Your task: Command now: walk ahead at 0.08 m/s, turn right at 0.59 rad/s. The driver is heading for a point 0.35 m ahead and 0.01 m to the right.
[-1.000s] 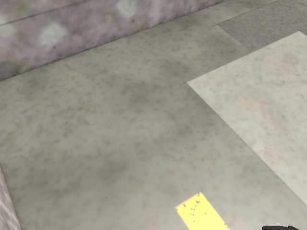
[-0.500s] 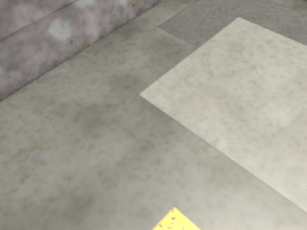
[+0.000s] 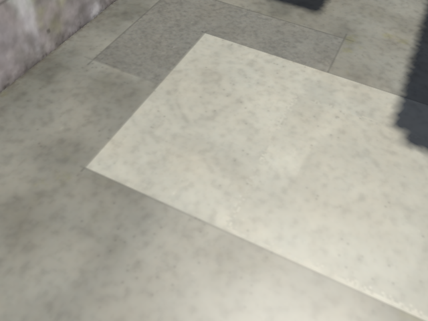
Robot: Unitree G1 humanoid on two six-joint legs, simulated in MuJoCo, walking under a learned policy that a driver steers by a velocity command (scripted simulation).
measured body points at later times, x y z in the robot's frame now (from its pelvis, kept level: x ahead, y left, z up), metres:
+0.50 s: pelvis +0.04 -0.06 -0.01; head +0.06 -0.07 +0.44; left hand +0.26 +0.15 -0.08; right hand +0.11 -0.34 -0.13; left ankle +0.04 +0.09 -0.70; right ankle +0.05 -0.15 -0.74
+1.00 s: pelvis +0.03 -0.02 +0.01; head +0.05 +0.01 +0.45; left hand +0.16 +0.28 -0.09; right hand +0.20 -0.28 -0.08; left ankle +0.01 +0.06 -0.74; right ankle +0.08 -0.18 -0.69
